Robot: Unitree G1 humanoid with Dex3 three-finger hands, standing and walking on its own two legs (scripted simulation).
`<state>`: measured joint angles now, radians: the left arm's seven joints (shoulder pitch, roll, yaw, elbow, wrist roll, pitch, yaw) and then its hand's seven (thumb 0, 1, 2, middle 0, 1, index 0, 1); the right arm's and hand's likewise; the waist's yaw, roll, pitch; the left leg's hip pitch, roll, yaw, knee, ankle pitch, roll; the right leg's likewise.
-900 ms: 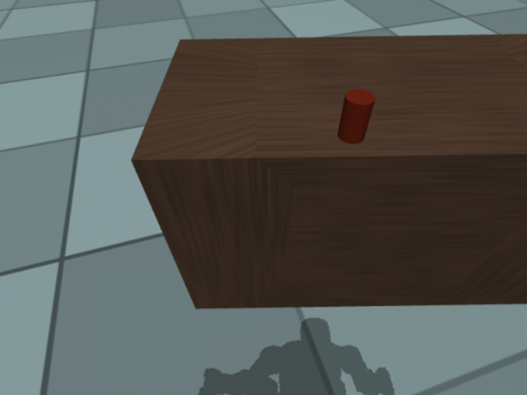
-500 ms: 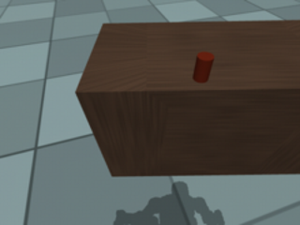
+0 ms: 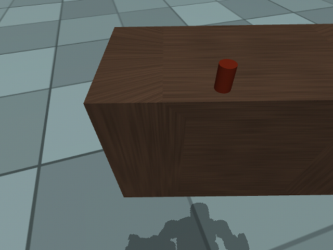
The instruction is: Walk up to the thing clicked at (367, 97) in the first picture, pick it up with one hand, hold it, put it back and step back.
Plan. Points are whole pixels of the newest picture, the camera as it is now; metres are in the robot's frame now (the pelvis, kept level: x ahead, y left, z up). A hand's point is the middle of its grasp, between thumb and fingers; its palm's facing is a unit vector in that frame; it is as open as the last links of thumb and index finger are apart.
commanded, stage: stand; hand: right
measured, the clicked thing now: (225, 76) +0.64 -0.18 +0.07
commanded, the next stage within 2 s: walk up in 0.22 s
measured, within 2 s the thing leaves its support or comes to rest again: neither
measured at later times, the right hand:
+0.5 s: hand out of the picture +0.09 -0.28 -0.17, palm faces -0.01 +0.94 -0.34, open 7.3 cm
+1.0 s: hand (248, 210) +0.27 -0.22 -0.15, palm faces +0.04 +0.94 -0.35, open 7.3 cm
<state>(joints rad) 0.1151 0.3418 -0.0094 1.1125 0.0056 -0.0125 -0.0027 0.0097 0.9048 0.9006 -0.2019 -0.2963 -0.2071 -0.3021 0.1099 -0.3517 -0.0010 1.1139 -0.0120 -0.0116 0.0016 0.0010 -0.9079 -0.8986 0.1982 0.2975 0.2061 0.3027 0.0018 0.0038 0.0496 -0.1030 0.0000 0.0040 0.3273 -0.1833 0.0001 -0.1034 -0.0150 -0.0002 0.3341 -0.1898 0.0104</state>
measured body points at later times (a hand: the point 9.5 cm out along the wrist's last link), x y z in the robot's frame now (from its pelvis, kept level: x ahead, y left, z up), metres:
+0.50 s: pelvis +0.05 -0.01 -0.02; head +0.04 -0.02 +0.43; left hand +0.08 +0.31 -0.14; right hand +0.09 -0.33 -0.15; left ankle +0.00 +0.11 -0.74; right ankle +0.00 -0.13 -0.75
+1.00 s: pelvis +0.18 +0.04 -0.02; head +0.18 +0.04 +0.43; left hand +0.23 +0.37 -0.13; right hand +0.26 -0.27 -0.12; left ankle +0.26 +0.13 -0.75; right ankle +0.22 -0.09 -0.71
